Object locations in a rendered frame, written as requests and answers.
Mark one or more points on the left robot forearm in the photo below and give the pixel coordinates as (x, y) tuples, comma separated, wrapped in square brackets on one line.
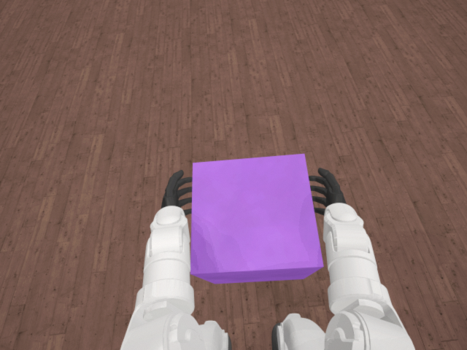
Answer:
[(166, 282)]

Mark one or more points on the left robot hand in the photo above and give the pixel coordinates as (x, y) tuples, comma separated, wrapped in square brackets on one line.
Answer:
[(172, 194)]

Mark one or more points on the carton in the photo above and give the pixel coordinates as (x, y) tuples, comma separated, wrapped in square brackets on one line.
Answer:
[(253, 220)]

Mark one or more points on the left robot upper arm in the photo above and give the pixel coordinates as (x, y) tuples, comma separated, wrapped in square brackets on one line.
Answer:
[(174, 331)]

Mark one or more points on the right robot upper arm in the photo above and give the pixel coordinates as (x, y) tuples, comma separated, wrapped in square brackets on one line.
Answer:
[(353, 330)]

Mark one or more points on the right robot forearm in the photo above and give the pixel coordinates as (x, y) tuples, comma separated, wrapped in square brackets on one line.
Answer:
[(354, 278)]

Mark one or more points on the left robot thigh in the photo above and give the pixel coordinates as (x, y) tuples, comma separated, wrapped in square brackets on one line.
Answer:
[(214, 337)]

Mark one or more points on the robot thigh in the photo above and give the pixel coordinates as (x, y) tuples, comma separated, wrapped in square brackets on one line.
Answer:
[(300, 334), (214, 337)]

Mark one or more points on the right robot thigh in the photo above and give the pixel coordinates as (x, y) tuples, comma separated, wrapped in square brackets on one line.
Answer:
[(300, 334)]

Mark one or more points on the right robot hand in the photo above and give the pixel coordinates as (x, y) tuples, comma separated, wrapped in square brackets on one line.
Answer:
[(331, 191)]

